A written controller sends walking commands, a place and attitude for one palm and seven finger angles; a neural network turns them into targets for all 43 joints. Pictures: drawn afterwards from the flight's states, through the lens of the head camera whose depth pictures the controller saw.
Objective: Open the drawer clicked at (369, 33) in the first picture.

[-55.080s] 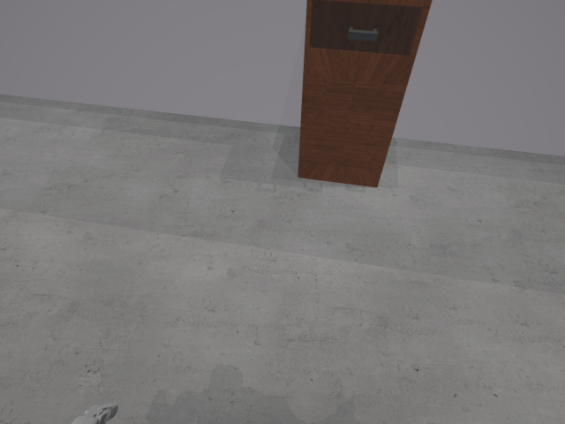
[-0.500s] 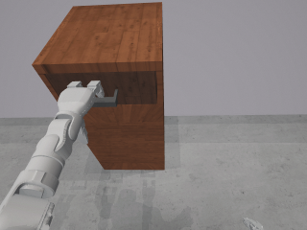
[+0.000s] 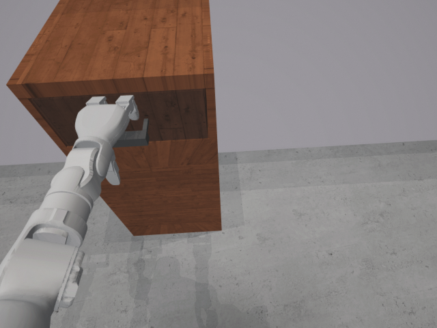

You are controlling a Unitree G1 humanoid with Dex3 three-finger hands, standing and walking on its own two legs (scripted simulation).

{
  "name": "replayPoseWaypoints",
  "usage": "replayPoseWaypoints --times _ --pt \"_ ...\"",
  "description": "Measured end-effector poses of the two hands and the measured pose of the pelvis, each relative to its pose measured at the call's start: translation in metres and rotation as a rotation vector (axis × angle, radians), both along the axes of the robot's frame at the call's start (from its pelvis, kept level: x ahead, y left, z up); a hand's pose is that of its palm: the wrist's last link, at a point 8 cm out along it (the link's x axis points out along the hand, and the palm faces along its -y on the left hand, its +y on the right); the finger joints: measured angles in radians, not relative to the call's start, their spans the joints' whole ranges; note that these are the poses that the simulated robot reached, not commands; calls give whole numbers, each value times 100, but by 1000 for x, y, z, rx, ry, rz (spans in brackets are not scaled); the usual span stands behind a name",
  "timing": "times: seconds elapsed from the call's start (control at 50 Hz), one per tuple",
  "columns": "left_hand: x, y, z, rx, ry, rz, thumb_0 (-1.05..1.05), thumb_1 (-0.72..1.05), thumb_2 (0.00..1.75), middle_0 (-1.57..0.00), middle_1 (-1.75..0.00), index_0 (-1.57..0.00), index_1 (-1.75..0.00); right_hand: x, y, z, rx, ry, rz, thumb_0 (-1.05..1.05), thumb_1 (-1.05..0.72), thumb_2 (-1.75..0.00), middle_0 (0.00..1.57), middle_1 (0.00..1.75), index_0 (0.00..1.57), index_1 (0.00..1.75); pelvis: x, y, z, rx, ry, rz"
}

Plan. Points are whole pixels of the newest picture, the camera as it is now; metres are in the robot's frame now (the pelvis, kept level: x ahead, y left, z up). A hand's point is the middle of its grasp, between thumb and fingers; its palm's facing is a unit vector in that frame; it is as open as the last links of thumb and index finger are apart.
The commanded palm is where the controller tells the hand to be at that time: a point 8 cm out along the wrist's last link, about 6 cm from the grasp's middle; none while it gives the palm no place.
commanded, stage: move the hooked fingers above the handle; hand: left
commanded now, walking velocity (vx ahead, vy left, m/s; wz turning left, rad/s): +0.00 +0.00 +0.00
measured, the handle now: (126, 131) +0.53 +0.22 +0.01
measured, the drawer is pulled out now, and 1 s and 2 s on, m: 0.00 0.00 0.00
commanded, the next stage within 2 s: none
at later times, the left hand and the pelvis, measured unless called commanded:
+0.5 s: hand (114, 140) +0.45 +0.21 +0.07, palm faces +0.00 -0.01 -1.00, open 13.8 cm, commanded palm +0.44 +0.22 +0.13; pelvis +0.00 +0.00 +0.00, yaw +0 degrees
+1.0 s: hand (115, 131) +0.48 +0.21 +0.07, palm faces +0.04 -0.02 -1.00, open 13.8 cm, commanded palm +0.45 +0.23 +0.13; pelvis +0.01 +0.00 +0.00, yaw -1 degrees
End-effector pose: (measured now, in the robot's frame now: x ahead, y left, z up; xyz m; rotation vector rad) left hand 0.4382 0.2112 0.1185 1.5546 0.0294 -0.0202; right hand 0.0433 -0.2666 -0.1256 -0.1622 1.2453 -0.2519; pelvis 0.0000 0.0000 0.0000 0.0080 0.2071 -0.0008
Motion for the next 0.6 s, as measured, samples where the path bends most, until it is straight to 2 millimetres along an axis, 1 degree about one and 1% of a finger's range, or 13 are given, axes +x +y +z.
replayPoseWaypoints --times 0.1,0.2,0.32,0.38,0.44,0.52,0.6 --pt "7 -3 5 0 -43 -2 0 -48 30 -32 -120 -32 -120 -12 -2 0 -4 19 -24 1 -91 -89 20 30 20 30 0 1 -1 -1 15 -9" --pt "6 2 9 9 -47 44 0 -48 30 -32 -120 -32 -120 -16 0 -3 16 23 -35 1 -91 -89 20 30 20 30 2 1 0 0 12 -18" --pt "-2 10 1 23 21 75 0 -48 30 -32 -120 -32 -120 -5 1 -1 19 -6 -24 1 -91 -89 20 30 20 30 1 -1 1 1 -1 -15" --pt "-7 7 -1 17 30 41 0 -48 30 -32 -120 -32 -120 3 -1 1 7 -25 -7 1 -91 -89 20 30 20 30 0 -2 1 0 -6 -6" --pt "-9 1 1 11 4 -5 0 -48 30 -32 -120 -32 -120 12 -3 3 -6 -42 10 1 -91 -89 20 30 20 30 -1 -3 1 -1 -8 2" --pt "-4 -4 7 13 -40 -17 0 -49 30 -32 -120 -32 -120 20 -5 3 -14 -60 27 1 -91 -89 20 30 20 30 -2 -4 0 -1 -4 9" --pt "6 0 9 33 -44 41 0 -49 30 -32 -120 -32 -120 22 -6 3 -12 -68 26 0 -91 -89 20 30 20 30 -3 -5 -1 0 9 6"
